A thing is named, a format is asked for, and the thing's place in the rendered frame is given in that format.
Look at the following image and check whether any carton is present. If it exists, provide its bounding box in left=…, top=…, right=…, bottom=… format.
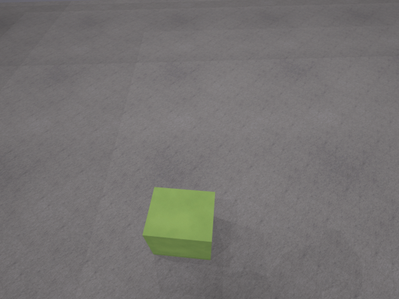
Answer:
left=142, top=187, right=215, bottom=260

